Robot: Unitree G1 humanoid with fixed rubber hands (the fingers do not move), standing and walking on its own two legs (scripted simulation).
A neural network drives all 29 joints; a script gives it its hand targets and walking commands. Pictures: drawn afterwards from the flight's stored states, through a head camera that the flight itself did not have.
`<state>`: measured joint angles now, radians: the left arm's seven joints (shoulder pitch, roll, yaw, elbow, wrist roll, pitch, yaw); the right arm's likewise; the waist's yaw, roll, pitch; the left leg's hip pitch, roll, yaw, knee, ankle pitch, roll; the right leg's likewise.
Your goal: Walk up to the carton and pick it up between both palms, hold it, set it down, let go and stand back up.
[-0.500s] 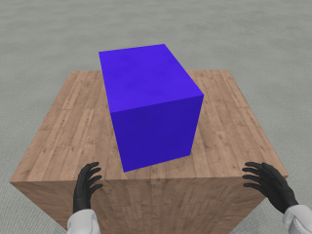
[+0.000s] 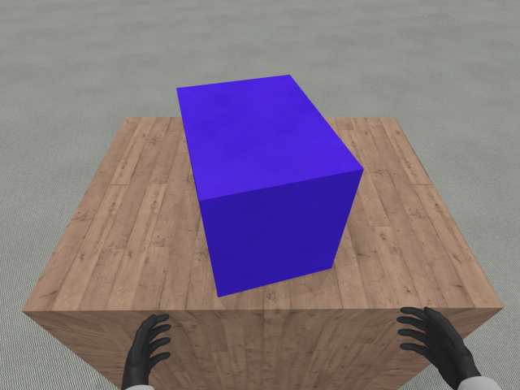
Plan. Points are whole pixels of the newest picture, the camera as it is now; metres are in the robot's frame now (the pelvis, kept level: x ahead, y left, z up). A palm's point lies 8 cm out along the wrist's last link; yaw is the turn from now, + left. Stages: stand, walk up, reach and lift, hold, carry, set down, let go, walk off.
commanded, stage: set down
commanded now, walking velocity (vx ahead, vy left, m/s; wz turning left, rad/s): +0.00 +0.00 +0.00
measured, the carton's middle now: (255, 180) +0.48 +0.04 +0.08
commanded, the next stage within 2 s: let go in 1.00 s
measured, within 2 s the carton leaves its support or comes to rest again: neither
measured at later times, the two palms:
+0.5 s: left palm out of the picture +0.15 +0.23 -0.07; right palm out of the picture +0.17 -0.21 -0.07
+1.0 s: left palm out of the picture +0.14 +0.25 -0.08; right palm out of the picture +0.13 -0.20 -0.08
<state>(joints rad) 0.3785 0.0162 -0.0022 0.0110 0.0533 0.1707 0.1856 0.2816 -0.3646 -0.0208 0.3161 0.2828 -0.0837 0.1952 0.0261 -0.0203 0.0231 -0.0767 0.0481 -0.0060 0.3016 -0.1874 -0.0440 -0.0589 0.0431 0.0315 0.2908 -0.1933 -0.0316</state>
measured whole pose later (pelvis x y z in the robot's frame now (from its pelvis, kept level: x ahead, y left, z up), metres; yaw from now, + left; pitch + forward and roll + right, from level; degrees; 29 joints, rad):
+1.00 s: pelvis -0.02 +0.03 -0.01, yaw -2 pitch -5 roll +0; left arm 0.20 0.17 -0.01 0.48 0.00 0.16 0.06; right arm 0.18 -0.17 -0.07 0.68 -0.02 -0.16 0.06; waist 0.01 0.00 0.09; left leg -0.09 0.02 0.04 0.42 -0.24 0.00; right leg -0.08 0.01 0.05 0.41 -0.23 0.01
